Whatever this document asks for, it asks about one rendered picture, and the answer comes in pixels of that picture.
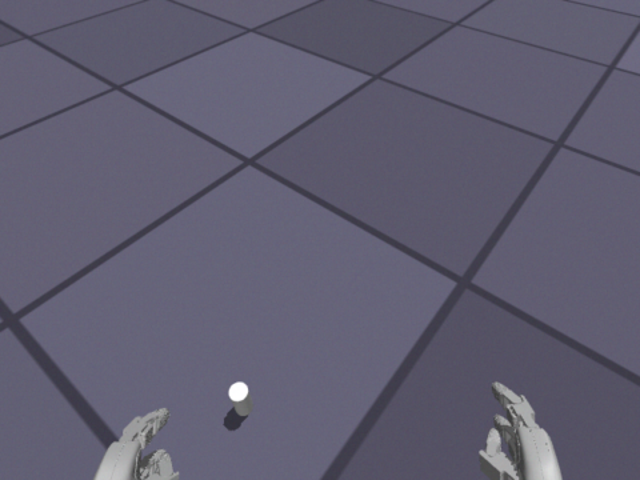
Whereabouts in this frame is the left robot hand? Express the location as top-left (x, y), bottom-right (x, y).
top-left (93, 408), bottom-right (179, 480)

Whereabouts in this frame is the can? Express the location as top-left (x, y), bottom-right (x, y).
top-left (229, 382), bottom-right (253, 416)

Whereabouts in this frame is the right robot hand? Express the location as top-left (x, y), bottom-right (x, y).
top-left (479, 382), bottom-right (562, 480)

